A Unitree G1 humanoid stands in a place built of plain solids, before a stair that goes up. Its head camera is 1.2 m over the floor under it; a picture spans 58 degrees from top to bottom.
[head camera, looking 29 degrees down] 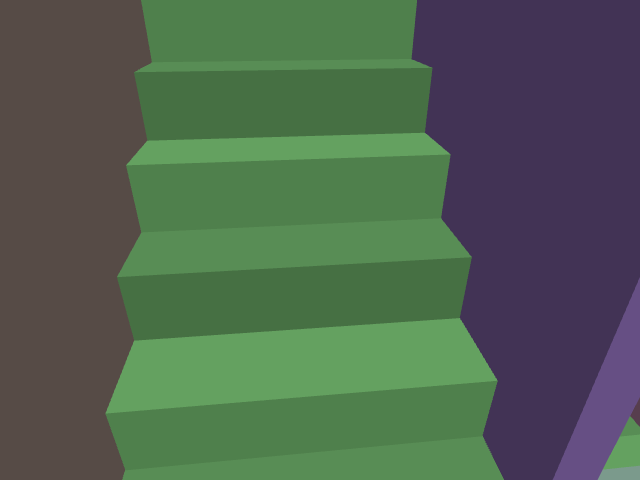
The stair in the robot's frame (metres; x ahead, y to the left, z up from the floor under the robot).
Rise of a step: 0.20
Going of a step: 0.23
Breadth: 0.90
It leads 6 degrees to the left of straight ahead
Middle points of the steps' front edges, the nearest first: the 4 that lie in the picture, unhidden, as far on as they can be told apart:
0.69 0.02 0.41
0.92 0.05 0.61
1.16 0.07 0.81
1.39 0.10 1.02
